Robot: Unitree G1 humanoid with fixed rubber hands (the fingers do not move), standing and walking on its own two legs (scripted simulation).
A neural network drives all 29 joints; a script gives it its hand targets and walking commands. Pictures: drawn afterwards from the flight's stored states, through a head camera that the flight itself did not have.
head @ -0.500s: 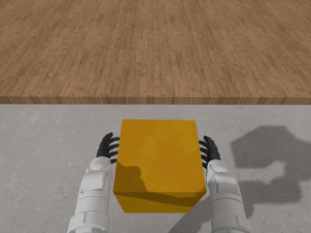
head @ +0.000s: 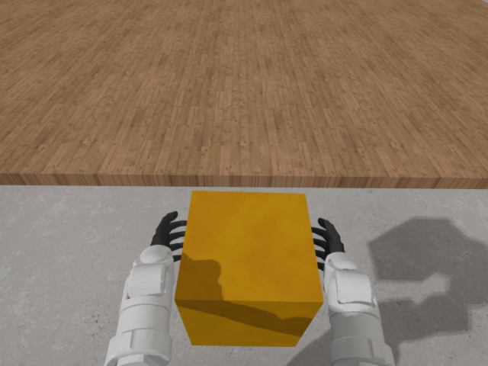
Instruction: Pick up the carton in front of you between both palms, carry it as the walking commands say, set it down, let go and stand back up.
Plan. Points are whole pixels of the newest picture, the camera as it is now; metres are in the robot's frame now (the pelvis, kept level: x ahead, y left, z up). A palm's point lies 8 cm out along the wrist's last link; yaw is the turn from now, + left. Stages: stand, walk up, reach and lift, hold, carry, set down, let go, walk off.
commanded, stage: reach and lift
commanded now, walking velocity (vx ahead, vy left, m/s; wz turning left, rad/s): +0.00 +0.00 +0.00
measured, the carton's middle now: (246, 272) +0.31 +0.00 -0.05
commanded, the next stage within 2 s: hold in 0.68 s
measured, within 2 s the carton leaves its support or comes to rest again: neither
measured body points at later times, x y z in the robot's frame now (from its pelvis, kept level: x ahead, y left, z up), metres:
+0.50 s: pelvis +0.02 +0.00 +0.01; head +0.00 +0.00 +0.46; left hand +0.32 +0.15 +0.03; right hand +0.32 -0.15 +0.03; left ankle +0.02 +0.13 -0.74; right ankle +0.03 -0.13 -0.74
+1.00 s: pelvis +0.01 +0.00 +0.01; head -0.03 +0.00 +0.45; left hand +0.31 +0.15 +0.05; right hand +0.30 -0.15 +0.05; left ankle +0.03 +0.13 -0.74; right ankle +0.03 -0.13 -0.74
